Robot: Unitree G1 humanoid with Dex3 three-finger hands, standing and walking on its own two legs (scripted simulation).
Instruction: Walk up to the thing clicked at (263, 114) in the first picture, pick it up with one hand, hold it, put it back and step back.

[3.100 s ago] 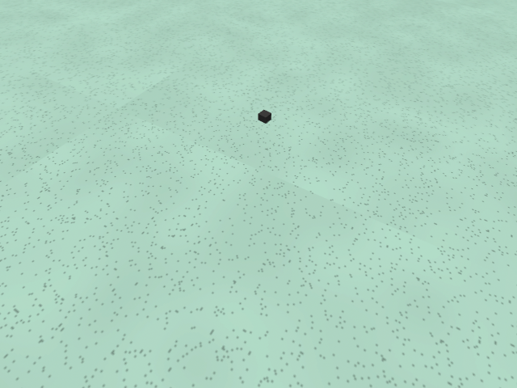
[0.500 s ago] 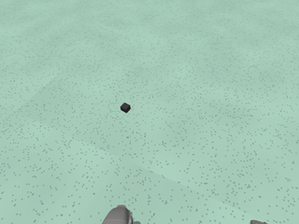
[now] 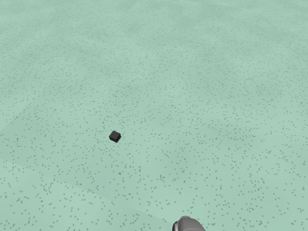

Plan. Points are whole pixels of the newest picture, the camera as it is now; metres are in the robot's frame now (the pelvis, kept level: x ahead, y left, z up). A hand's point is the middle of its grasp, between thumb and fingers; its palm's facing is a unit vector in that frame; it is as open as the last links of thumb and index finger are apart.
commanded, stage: walk up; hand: left
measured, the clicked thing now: (115, 136) +0.87 +0.27 -0.75
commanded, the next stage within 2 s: none
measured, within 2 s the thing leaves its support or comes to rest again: neither
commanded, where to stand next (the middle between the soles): +0.49 +0.04 m, yaw +0 degrees
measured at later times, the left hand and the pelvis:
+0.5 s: hand (55, 213) +0.21 +0.29 -0.14, palm faces +0.01 -0.92 -0.38, open 7.4 cm; pelvis +0.19 +0.01 -0.01, yaw +2 degrees
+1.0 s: hand (74, 144) +0.43 +0.28 -0.13, palm faces -0.03 -0.90 -0.43, open 7.3 cm; pelvis +0.36 +0.00 -0.01, yaw +1 degrees
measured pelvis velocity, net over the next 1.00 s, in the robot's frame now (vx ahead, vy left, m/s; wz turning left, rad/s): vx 0.36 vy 0.00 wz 0.02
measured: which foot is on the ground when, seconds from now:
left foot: down 0.00-0.08, up 0.10-0.48, down 0.50-0.94, up 0.96-1.00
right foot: up 0.00-0.04, down 0.06-0.54, up 0.56-0.90, down 0.92-1.00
